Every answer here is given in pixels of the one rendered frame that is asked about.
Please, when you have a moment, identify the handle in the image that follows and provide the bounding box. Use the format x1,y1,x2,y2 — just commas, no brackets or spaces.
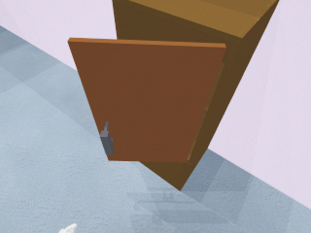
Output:
100,121,114,155

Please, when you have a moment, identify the robot left hand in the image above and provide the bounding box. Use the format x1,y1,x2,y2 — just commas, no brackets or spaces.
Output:
58,223,77,233

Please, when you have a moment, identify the cupboard door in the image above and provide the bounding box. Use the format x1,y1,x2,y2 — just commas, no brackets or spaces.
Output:
67,37,226,163

